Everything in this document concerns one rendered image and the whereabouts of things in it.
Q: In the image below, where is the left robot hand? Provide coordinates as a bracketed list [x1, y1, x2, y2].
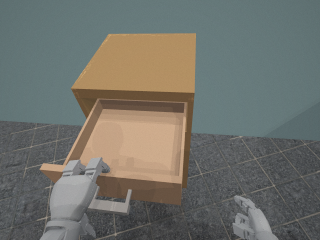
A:
[49, 157, 111, 239]

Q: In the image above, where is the right robot hand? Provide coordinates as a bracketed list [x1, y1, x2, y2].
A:
[232, 195, 272, 240]

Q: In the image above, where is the robot left forearm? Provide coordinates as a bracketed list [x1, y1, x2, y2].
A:
[40, 219, 82, 240]

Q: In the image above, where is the handle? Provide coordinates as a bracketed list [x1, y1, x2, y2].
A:
[87, 186, 132, 216]

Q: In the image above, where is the drawer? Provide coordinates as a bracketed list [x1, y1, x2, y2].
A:
[39, 98, 187, 205]

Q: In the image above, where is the cabinet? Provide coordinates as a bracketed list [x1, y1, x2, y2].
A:
[71, 33, 196, 188]

